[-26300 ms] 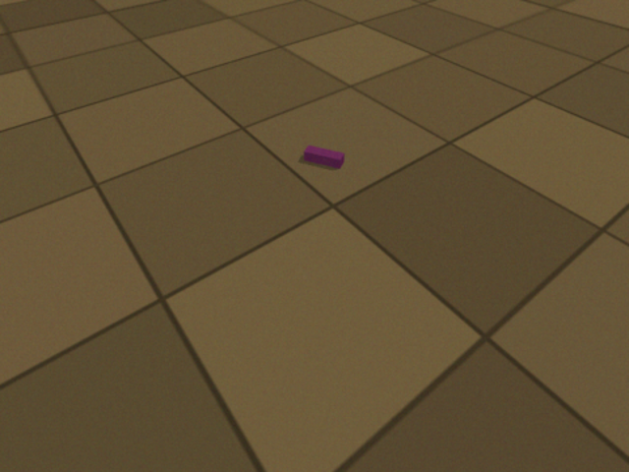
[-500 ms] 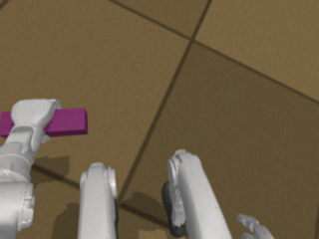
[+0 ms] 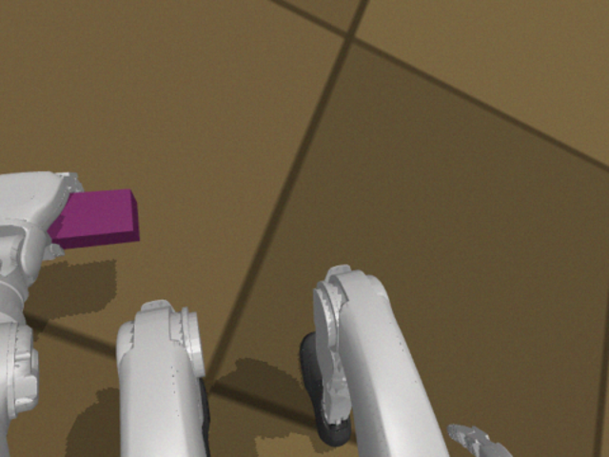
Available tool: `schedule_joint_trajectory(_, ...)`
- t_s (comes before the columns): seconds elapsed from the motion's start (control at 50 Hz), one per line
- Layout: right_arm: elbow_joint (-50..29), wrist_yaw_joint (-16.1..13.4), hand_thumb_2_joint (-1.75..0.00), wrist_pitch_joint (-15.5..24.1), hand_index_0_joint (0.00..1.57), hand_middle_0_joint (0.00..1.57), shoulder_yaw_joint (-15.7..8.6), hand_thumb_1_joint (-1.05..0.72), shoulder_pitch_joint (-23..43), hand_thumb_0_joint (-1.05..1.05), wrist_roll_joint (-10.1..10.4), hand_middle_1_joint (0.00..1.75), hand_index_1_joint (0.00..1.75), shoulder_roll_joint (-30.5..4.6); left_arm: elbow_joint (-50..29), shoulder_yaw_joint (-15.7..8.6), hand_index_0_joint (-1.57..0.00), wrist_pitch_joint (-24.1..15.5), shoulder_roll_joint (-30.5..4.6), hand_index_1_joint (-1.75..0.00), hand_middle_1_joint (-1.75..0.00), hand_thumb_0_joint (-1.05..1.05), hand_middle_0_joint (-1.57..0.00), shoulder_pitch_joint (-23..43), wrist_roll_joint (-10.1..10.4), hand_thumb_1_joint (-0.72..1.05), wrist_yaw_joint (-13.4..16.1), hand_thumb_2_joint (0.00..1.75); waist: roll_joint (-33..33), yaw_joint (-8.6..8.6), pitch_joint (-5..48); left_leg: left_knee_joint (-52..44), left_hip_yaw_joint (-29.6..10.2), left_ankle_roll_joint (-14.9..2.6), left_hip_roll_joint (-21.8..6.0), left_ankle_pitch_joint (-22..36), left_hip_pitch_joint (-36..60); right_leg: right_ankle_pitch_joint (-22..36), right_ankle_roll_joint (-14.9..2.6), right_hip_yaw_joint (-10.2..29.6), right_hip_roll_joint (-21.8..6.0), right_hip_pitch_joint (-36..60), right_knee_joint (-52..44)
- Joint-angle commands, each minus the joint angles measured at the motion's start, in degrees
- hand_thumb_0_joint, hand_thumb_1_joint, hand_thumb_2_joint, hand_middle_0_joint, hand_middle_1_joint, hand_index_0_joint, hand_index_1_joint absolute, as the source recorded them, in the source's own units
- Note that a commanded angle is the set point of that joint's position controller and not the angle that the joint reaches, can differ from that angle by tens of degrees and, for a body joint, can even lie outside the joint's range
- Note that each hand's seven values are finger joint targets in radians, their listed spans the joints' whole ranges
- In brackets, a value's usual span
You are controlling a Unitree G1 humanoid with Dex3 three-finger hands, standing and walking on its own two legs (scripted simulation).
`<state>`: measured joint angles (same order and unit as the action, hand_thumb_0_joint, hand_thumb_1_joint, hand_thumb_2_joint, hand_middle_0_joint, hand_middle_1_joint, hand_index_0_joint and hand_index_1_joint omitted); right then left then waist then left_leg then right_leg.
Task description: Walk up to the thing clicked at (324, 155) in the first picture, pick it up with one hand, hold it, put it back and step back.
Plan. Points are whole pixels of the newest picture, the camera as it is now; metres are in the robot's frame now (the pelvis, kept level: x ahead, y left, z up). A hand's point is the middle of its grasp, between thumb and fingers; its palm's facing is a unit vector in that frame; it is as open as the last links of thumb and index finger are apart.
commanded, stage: crouch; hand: left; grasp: from above
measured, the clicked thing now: (56, 223) +0.45 +0.27 -0.21
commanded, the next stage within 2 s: lower in 0.14 s
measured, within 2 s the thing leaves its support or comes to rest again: rests again in 1.34 s
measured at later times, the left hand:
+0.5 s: hand (57, 228) +0.45 +0.28 -0.23, palm faces -0.50 -0.04 -0.87, open 9.4 cm
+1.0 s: hand (72, 229) +0.46 +0.28 -0.28, palm faces -0.47 -0.07 -0.88, open 9.4 cm
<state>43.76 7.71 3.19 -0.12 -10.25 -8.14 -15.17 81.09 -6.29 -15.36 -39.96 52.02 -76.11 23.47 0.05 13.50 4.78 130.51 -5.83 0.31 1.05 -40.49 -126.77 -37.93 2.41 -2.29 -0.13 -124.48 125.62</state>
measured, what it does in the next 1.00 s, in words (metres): lowers itself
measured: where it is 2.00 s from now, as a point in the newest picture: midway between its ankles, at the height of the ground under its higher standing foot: (263, 429)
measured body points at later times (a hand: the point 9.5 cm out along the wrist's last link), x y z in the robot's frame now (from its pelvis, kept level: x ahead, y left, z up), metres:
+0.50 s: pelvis +0.00 +0.00 -0.04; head +0.26 +0.06 +0.33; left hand +0.47 +0.28 -0.18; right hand +0.04 -0.28 -0.13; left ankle +0.07 +0.12 -0.34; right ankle +0.10 -0.13 -0.34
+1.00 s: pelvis +0.00 +0.00 -0.07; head +0.27 +0.08 +0.29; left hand +0.48 +0.28 -0.23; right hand +0.03 -0.28 -0.15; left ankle +0.07 +0.12 -0.34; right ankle +0.10 -0.13 -0.34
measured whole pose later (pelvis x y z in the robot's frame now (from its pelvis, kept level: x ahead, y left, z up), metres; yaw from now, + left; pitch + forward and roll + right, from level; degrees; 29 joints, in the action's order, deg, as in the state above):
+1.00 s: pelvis +0.00 +0.00 -0.07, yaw -4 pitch +33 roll -10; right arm 42.9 10.0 5.7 6.9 -6.7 -12.0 -16.6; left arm 90.6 -10.0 -17.1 -49.6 55.4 -78.6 30.3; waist 3.5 18.1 -2.9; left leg 144.2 -9.9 0.8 1.4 -42.0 -135.1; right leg -37.9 3.0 -5.3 1.1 -131.7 136.3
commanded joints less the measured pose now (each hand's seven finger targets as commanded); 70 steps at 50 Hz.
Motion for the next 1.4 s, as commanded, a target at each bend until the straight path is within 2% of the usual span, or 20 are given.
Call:
schedule_joint_trajectory(0.0, -0.7, -0.7, -0.9, 0.5, 0.2, 0.2, -4.2, -0.91, -12.0, 0.0, -0.2, 0.3, 0.3, -14.9, -8.9, -3.1, -1.05, -0.1, -17.8, -0.7, -0.71, 0.0, -1.03, 22.1, 0.9, 0.7, 3.9, 0.84, -18.5, -0.49, 41.4, -13.8, 3.8, -1.16, 0.4, 11.6, 32.8, 11.1, -4.41, -4.1, 0.9, 15.9, -10.8)
schedule_joint_trajectory(0.06, -0.4, -0.6, -0.9, 0.6, 0.2, 0.2, -3.8, -0.91, -12.0, 0.0, -0.5, 0.3, 0.3, -15.0, -7.4, -2.6, -1.05, -0.1, -17.0, -0.7, -0.7, 0.0, -1.05, 21.2, 0.4, 0.69, 4.0, 0.87, -18.5, -0.01, 39.9, -13.5, 3.4, -0.99, 0.4, 10.6, 32.0, 10.2, -4.39, -4.5, 0.7, 14.2, -9.9)
schedule_joint_trajectory(0.18, -0.3, -0.5, -0.9, 0.8, 0.2, 0.2, -3.0, -0.91, -12.2, 0.0, -0.6, 0.3, 0.3, -15.2, -8.1, -3.6, -1.06, -0.2, -20.4, -0.7, -0.7, 0.0, -1.06, 22.7, 0.6, 0.71, 4.3, 0.86, -17.7, 0.06, 40.9, -10.7, 4.4, -1.65, 0.6, 11.6, 28.7, 11.9, -4.27, -4.5, 1.3, 16.8, -8.7)
schedule_joint_trajectory(0.22, -0.5, -0.5, -0.91, 0.7, 0.2, 0.2, -2.3, -0.92, -12.1, 0.0, -0.7, 0.3, 0.3, -14.6, -6.5, -2.0, -1.08, 0.2, -17.8, -0.7, -0.69, 0.0, -1.08, 20.6, 0.8, 0.72, 4.0, 0.87, -17.4, 0.41, 39.6, -10.3, 4.5, -1.63, 0.6, 12.2, 28.6, 12.7, -4.13, -4.5, 1.4, 16.8, -9.0)
schedule_joint_trajectory(0.26, -0.4, -0.5, -0.9, 0.7, 0.2, 0.2, -2.4, -0.91, -12.3, 0.0, -0.7, 0.3, 0.3, -15.4, -6.4, -3.2, -1.08, 0.2, -20.1, -0.67, -0.66, 0.0, -1.1, 21.6, 0.7, 0.7, 4.0, 0.89, -17.4, 0.58, 39.5, -9.8, 4.5, -1.68, 0.6, 12.2, 27.9, 12.7, -4.06, -4.6, 1.3, 16.5, -8.4)
schedule_joint_trajectory(0.32, -0.3, -0.2, -0.9, 0.8, 0.2, 0.2, -1.5, -0.91, -12.2, 0.0, -1.0, 0.3, 0.3, -15.5, -4.3, -1.8, -1.08, -0.1, -18.6, -0.65, -0.64, 0.0, -1.09, 22.3, 0.5, 0.7, 3.5, 0.86, -17.8, 2.08, 36.3, -9.0, 3.8, -1.51, 0.6, 11.4, 26.8, 11.8, -4.12, -5.3, 1.3, 13.9, -7.6)
schedule_joint_trajectory(0.38, -0.5, -0.1, -0.9, 0.9, 0.2, 0.2, -1.0, -0.91, -11.7, 0.0, -1.1, 0.3, 0.3, -15.8, -3.4, -2.0, -1.07, -1.1, -19.7, -0.66, -0.65, 0.0, -1.08, 22.3, 0.7, 0.7, 3.9, 0.84, -17.3, 2.14, 36.2, -7.9, 3.6, -1.59, 0.6, 11.4, 25.5, 11.9, -4.03, -5.8, 1.5, 14.6, -6.7)
schedule_joint_trajectory(0.46, -0.4, 0.1, -0.9, 0.9, 0.2, 0.2, -0.9, -0.91, -11.2, 0.0, -1.6, 0.3, 0.3, -16.1, -4.0, -3.6, -1.1, -2.2, -22.1, -0.68, -0.67, 0.0, -1.1, 21.6, 0.3, 0.74, 5.1, 0.85, -18.2, 1.48, 38.1, -6.5, 3.6, -1.43, 0.5, 13.0, 26.3, 13.4, -4.04, -6.1, 2.0, 15.4, -5.2)
schedule_joint_trajectory(0.56, 0.1, 0.5, -0.9, 0.9, 0.2, 0.2, -0.8, -0.91, -11.0, 0.0, -2.5, 0.3, 0.3, -16.5, -6.2, -5.3, -1.11, -2.7, -24.2, -0.68, -0.68, 0.0, -1.12, 22.7, -0.6, 0.76, 7.0, 0.87, -20.7, 2.23, 38.8, -4.6, 3.5, -1.28, 0.1, 15.3, 26.6, 15.8, -3.8, -6.4, 2.2, 15.6, -3.5)
schedule_joint_trajectory(0.82, 0.1, 1.4, -0.89, 1.6, 0.2, 0.2, 1.2, -0.89, -9.9, 0.0, -3.4, 0.3, 0.3, -17.2, -0.1, -4.1, -1.04, -1.1, -23.5, -0.63, -0.63, 0.0, -1.03, 20.3, -0.8, 0.69, 9.2, 0.79, -20.3, 3.8, 36.0, -2.1, 2.7, -1.53, 0.0, 14.0, 23.0, 15.3, -3.71, -7.7, 2.9, 14.9, -1.3)
schedule_joint_trajectory(0.98, -1.9, 1.8, -0.89, 2.9, 0.2, 0.2, 2.3, -0.89, -8.6, 0.0, -4.2, 0.3, 0.3, -19.7, 1.2, -6.6, -1.05, -2.1, -27.8, -0.65, -0.67, 0.0, -1.03, 21.2, -1.4, 0.73, 10.6, 0.77, -20.8, 5.25, 33.1, -0.4, 1.8, -1.14, -0.2, 15.8, 22.1, 16.1, -4.02, -9.6, 3.2, 14.2, 0.0)
schedule_joint_trajectory(1.0, -1.0, 2.0, -0.89, 2.9, 0.2, 0.2, 2.9, -0.89, -9.0, 0.0, -4.3, 0.3, 0.3, -19.0, 3.0, -4.9, -1.06, -1.9, -25.9, -0.64, -0.66, 0.0, -1.05, 19.9, -1.8, 0.73, 10.5, 0.78, -21.8, 5.2, 32.6, -0.9, 1.7, -1.02, -0.1, 15.5, 22.8, 15.8, -3.94, -9.7, 3.2, 13.7, 0.2)
schedule_joint_trajectory(1.04, -1.6, 2.3, -0.89, 3.4, 0.2, 0.2, 3.0, -0.89, -8.8, 0.0, -4.9, 0.3, 0.3, -20.1, 3.3, -6.8, -1.1, -2.2, -29.7, -0.65, -0.67, 0.0, -1.07, 21.6, -2.4, 0.79, 10.9, 0.75, -22.3, 5.84, 31.7, -0.2, 1.5, -0.93, -0.4, 14.4, 23.0, 14.9, -4.01, -10.2, 3.4, 12.9, 0.6)
schedule_joint_trajectory(1.08, -1.8, 2.5, -0.89, 3.6, 0.2, 0.2, 3.2, -0.89, -8.4, 0.0, -5.1, 0.3, 0.3, -20.2, 3.0, -6.9, -1.1, -2.3, -30.0, -0.64, -0.66, 0.0, -1.08, 20.9, -2.4, 0.8, 11.3, 0.75, -23.2, 5.66, 31.6, -0.4, 1.5, -0.99, -0.4, 13.6, 22.1, 14.5, -4.0, -10.2, 3.5, 14.0, 0.4)
schedule_joint_trajectory(1.18, -2.5, 2.8, -0.9, 4.3, 0.2, 0.2, 4.2, -0.89, -7.6, 0.0, -6.0, 0.3, 0.3, -20.9, 3.7, -5.8, -1.12, -2.3, -29.4, -0.65, -0.68, 0.0, -1.09, 21.0, -2.1, 0.82, 11.7, 0.77, -23.0, 7.13, 30.6, 0.9, 1.1, -0.98, -0.6, 14.3, 22.2, 15.5, -3.77, -10.9, 3.7, 14.2, 0.6)
schedule_joint_trajectory(1.24, -1.8, 3.0, -0.9, 4.6, 0.2, 0.2, 4.7, -0.89, -8.0, 0.0, -6.1, 0.3, 0.3, -21.4, 4.3, -6.9, -1.11, -2.3, -31.7, -0.63, -0.65, 0.0, -1.09, 20.3, -2.3, 0.8, 12.3, 0.76, -23.3, 6.93, 29.9, 0.9, 0.7, -0.81, -0.9, 14.2, 22.1, 15.4, -3.88, -11.0, 4.0, 14.3, 1.1)
schedule_joint_trajectory(1.28, -2.0, 3.1, -0.9, 5.0, 0.2, 0.2, 4.8, -0.9, -7.6, 0.0, -6.4, 0.3, 0.3, -21.5, 4.3, -6.3, -1.09, -2.4, -31.2, -0.64, -0.66, 0.0, -1.08, 20.5, -2.6, 0.78, 12.5, 0.77, -23.8, 7.13, 28.8, 1.4, 0.8, -0.69, -1.0, 14.1, 22.4, 15.1, -3.91, -11.2, 4.0, 13.6, 1.0)
schedule_joint_trajectory(1.3, -2.7, 3.4, -0.9, 5.4, 0.2, 0.2, 5.3, -0.9, -6.8, 0.0, -6.4, 0.3, 0.3, -21.2, 4.2, -3.9, -1.1, -2.5, -28.9, -0.63, -0.65, 0.0, -1.09, 22.1, -2.6, 0.79, 12.3, 0.76, -23.7, 8.03, 28.0, 1.6, 0.6, -0.62, -1.0, 13.4, 22.4, 14.7, -3.88, -11.3, 4.1, 13.1, 1.2)
schedule_joint_trajectory(1.34, -2.5, 3.4, -0.9, 5.6, 0.2, 0.2, 5.4, -0.89, -7.0, 0.0, -6.6, 0.3, 0.3, -22.3, 3.8, -6.2, -1.11, -2.9, -32.2, -0.63, -0.65, 0.0, -1.09, 21.3, -2.5, 0.8, 13.1, 0.76, -23.6, 7.82, 28.4, 1.4, 0.3, -0.79, -1.0, 13.3, 22.0, 14.7, -3.75, -11.7, 4.2, 13.8, 0.9)
schedule_joint_trajectory(1.38, -2.2, 3.5, -0.9, 5.7, 0.2, 0.2, 5.6, -0.89, -6.9, 0.0, -6.7, 0.3, 0.3, -22.2, 5.0, -6.9, -1.12, -2.8, -32.6, -0.62, -0.64, 0.0, -1.1, 19.4, -2.6, 0.81, 13.8, 0.74, -23.9, 6.99, 28.4, 0.7, 0.0, -0.58, -1.1, 13.7, 22.0, 14.9, -3.83, -11.9, 4.3, 14.3, 1.4)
